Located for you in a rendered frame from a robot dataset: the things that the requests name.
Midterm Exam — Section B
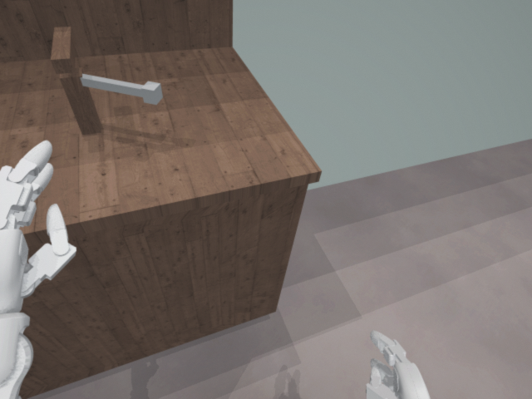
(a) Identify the left robot forearm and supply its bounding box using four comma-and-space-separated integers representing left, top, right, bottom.
0, 313, 33, 399

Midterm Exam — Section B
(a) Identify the robot right hand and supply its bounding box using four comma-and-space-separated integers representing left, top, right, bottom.
367, 331, 430, 399

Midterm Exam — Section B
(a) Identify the robot left hand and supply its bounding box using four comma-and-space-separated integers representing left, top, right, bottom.
0, 140, 76, 313

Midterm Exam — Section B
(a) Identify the counter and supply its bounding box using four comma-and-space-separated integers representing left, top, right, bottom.
0, 0, 322, 399

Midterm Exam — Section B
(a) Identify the tap lever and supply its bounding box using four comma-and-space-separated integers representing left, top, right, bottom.
80, 74, 163, 105

